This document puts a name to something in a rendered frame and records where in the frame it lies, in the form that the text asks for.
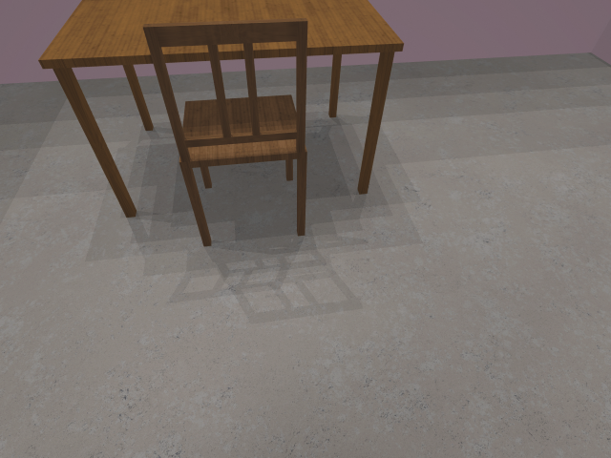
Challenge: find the chair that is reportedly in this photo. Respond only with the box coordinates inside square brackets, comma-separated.
[143, 18, 307, 246]

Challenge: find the table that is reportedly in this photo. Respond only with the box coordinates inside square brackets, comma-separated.
[38, 0, 404, 218]

